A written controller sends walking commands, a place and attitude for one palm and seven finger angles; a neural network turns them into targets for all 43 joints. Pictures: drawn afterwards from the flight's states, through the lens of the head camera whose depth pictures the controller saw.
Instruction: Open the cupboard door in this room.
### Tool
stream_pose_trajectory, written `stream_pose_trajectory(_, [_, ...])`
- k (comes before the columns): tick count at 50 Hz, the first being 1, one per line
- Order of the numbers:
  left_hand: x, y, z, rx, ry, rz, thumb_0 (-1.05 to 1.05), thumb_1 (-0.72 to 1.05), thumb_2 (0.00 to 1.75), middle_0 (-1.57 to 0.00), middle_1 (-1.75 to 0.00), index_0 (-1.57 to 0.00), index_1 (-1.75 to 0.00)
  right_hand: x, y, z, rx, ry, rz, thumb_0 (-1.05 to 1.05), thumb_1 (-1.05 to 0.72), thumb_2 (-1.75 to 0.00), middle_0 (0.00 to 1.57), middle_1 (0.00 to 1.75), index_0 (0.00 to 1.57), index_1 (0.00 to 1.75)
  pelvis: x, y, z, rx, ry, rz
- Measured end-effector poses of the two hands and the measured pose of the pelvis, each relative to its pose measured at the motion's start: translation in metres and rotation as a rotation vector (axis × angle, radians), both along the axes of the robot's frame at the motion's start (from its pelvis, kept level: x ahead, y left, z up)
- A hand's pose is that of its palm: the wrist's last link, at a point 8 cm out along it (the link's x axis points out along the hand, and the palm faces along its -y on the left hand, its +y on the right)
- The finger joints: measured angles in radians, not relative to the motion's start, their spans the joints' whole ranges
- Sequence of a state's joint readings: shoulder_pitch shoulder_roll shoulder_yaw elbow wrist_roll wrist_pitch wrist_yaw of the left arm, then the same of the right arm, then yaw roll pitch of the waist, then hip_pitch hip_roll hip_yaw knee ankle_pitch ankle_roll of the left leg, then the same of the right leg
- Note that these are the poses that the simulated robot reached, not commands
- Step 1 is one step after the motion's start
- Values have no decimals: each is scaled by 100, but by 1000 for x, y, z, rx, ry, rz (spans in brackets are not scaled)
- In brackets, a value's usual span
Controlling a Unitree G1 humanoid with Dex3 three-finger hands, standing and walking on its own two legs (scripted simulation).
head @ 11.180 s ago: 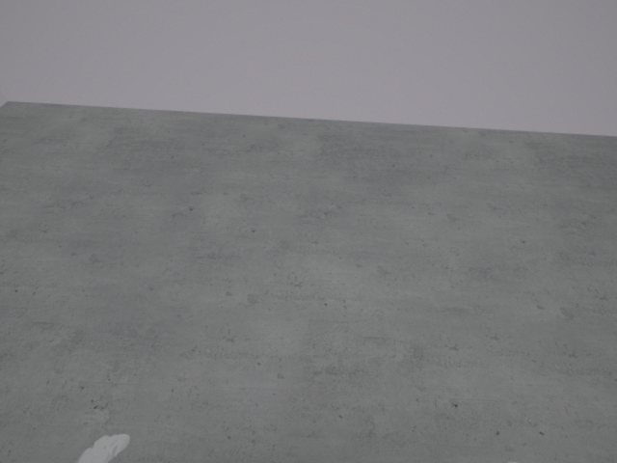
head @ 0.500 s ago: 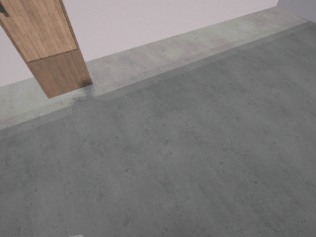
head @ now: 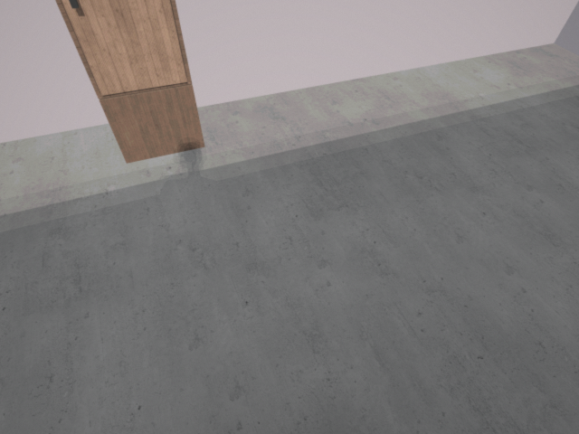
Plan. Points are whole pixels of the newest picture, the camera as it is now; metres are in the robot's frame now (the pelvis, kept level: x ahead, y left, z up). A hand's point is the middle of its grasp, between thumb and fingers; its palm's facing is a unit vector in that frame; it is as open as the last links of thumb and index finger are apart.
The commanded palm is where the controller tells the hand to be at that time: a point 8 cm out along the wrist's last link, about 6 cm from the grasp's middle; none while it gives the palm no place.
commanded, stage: stand and wait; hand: left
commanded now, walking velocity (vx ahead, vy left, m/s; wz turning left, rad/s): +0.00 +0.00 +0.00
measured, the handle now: out of the picture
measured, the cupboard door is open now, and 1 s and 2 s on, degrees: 0 0 0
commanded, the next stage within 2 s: turn or walk to find it in 0.14 s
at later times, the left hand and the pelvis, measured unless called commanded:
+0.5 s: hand out of the picture -0.02 +0.20 -0.17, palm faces +0.12 -0.96 -0.24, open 7.4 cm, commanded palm none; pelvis -0.02 +0.01 +0.00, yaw +4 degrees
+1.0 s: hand out of the picture +0.02 +0.27 -0.15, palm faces +0.30 -0.92 -0.23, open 7.4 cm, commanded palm none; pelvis -0.03 +0.04 +0.01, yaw +18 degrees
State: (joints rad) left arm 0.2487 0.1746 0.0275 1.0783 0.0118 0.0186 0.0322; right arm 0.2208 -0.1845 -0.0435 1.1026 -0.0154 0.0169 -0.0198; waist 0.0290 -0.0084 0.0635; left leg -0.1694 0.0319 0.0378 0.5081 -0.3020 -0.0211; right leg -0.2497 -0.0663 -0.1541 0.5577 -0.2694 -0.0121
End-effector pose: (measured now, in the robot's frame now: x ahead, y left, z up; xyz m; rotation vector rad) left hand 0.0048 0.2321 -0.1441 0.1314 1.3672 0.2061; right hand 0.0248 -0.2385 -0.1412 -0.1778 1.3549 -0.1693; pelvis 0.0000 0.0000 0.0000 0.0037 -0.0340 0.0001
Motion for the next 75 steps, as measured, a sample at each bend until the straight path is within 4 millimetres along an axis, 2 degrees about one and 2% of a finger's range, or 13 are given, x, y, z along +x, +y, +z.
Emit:
stream_pose_trajectory(8, [-37,2,0,-40,81,-3,0,91,90,-20,-30,-19,-30,11,21,10,-4,-67,15,1,-94,-90,20,30,20,30,-5,14,7,-3,-18,-22])
stream_pose_trajectory(14, [-48,2,1,-48,102,5,0,91,90,-20,-30,-20,-30,2,26,7,9,-52,18,0,-94,-90,20,30,20,30,-11,19,7,-1,-6,-6])
stream_pose_trajectory(20, [-42,10,4,-11,70,29,0,91,90,-20,-30,-20,-30,-12,26,-1,35,8,32,0,-92,-90,20,30,20,30,-16,15,3,3,16,25])
stream_pose_trajectory(25, [-31,18,6,30,5,57,0,91,90,-20,-30,-20,-30,-12,20,-8,42,29,60,0,-91,-90,20,30,20,30,-20,11,-2,-10,32,75])
stream_pose_trajectory(31, [-21,35,0,36,-88,110,0,91,90,-20,-30,-20,-30,9,20,-1,-3,18,131,0,-91,-90,20,30,20,30,-26,21,-5,-16,23,163])
stream_pose_trajectory(37, [-19,64,-18,11,-132,151,0,91,90,-20,-30,-20,-30,39,39,3,-49,-87,207,0,-91,-90,20,30,20,30,-33,44,-18,-18,20,218])
stream_pose_trajectory(42, [-15,78,1,24,-142,170,0,91,90,-20,-30,-20,-30,44,54,17,-43,-100,248,0,-91,-90,20,30,20,30,-36,48,-2,-32,33,260])
stream_pose_trajectory(48, [-11,81,22,53,-193,192,0,91,90,-20,-30,-19,-30,47,59,19,-5,-83,286,0,-90,-90,20,30,20,30,-30,44,8,-28,49,305])
stream_pose_trajectory(54, [2,67,34,77,-215,196,0,91,90,-20,-30,-19,-30,49,45,8,34,-52,292,0,-90,-90,21,30,20,30,-13,28,8,-11,48,351])
stream_pose_trajectory(59, [10,43,37,119,-264,245,0,91,90,-20,-30,-20,-30,63,21,-14,50,21,329,0,-90,-90,21,30,20,30,7,8,-3,-2,30,412])
stream_pose_trajectory(67, [-46,-7,40,96,-106,429,0,91,90,-20,-30,-20,-30,143,19,-3,44,8,453,1,-91,-90,20,30,20,30,36,1,12,34,22,506])
stream_pose_trajectory(71, [-72,-30,34,54,-11,502,0,91,90,-20,-30,-20,-30,180,34,0,32,-9,521,0,-91,-90,20,30,20,30,46,5,12,34,25,546])
stream_pose_trajectory(75, [-94,-50,25,-4,71,559,0,91,90,-20,-30,-20,-30,212,64,1,28,-29,587,0,-91,-90,20,30,20,30,56,15,9,24,32,564])
